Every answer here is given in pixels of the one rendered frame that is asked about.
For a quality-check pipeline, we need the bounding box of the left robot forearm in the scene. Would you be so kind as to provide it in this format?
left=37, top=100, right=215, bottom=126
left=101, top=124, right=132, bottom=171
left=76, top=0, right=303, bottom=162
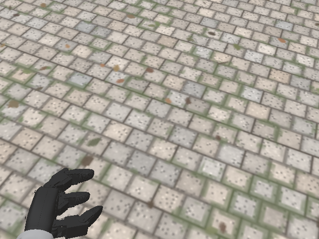
left=16, top=229, right=54, bottom=239

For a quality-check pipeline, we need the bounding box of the robot left hand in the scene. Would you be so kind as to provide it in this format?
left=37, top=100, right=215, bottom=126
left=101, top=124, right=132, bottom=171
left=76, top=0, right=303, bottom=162
left=24, top=167, right=103, bottom=239

